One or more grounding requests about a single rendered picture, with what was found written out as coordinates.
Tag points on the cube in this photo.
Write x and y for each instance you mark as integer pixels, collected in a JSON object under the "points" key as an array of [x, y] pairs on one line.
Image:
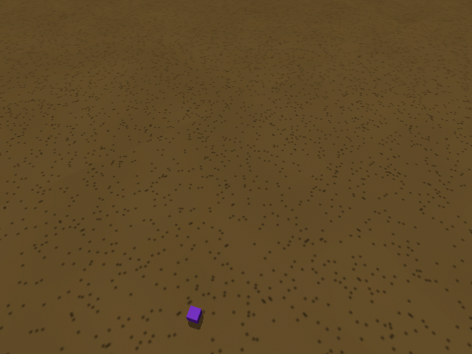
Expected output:
{"points": [[194, 314]]}

